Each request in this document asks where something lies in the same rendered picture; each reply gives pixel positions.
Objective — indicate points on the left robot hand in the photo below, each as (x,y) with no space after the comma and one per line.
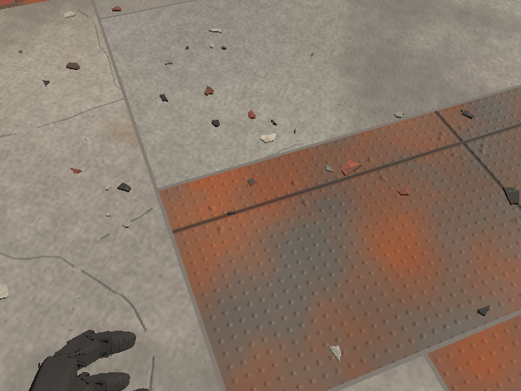
(59,372)

